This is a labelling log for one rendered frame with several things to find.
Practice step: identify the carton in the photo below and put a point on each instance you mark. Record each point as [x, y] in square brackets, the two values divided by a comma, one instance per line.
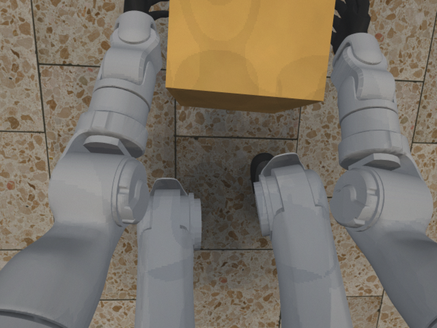
[264, 56]

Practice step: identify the robot left hand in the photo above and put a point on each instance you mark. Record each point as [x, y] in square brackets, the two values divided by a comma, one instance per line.
[144, 6]

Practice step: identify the right robot shin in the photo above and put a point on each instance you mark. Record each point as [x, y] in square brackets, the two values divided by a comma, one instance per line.
[315, 182]

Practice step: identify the left robot upper arm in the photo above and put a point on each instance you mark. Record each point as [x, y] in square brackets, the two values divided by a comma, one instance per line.
[57, 281]

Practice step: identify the robot right hand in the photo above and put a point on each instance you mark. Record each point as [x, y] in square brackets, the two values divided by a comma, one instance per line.
[354, 19]

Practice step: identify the right robot forearm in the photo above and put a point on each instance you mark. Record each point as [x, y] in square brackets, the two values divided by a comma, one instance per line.
[368, 113]

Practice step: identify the right robot upper arm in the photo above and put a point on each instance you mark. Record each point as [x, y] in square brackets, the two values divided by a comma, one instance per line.
[386, 213]

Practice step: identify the left robot forearm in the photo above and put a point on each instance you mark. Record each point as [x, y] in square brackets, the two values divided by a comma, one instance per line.
[122, 96]

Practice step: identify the robot right thigh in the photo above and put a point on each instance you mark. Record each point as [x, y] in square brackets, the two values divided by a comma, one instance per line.
[312, 294]

